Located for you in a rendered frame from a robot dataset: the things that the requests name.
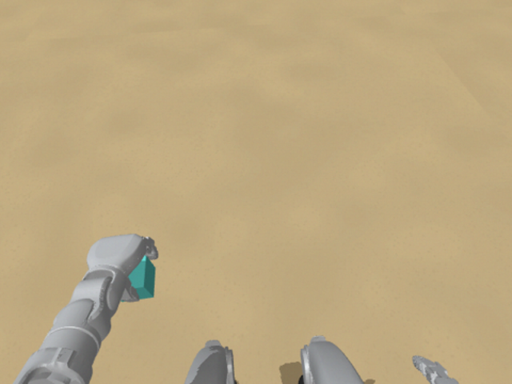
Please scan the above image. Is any cube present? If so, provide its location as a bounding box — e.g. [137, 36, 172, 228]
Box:
[121, 255, 155, 302]

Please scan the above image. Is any right robot hand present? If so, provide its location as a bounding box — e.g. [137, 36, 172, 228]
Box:
[413, 355, 459, 384]

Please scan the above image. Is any left robot hand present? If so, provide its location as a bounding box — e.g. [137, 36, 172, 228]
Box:
[86, 234, 158, 302]

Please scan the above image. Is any left robot arm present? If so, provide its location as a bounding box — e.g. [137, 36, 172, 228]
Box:
[13, 265, 126, 384]

